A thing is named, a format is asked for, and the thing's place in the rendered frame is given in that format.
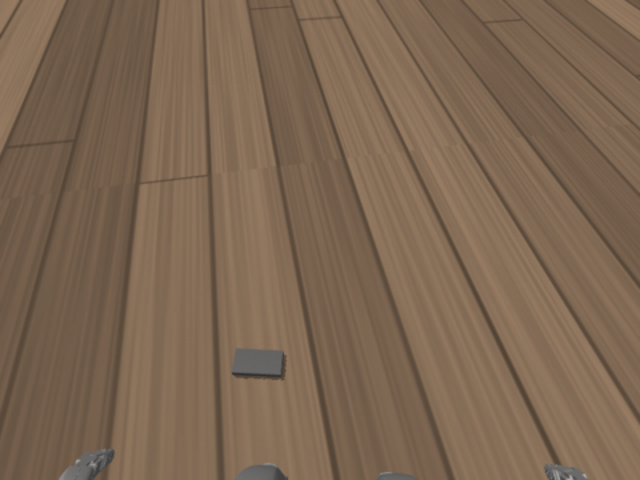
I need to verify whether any left robot hand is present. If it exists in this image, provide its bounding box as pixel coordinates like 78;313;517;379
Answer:
59;448;115;480

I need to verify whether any small box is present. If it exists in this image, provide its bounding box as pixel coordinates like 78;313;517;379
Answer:
232;348;284;377

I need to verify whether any right robot hand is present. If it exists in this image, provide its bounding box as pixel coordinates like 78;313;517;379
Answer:
544;464;594;480

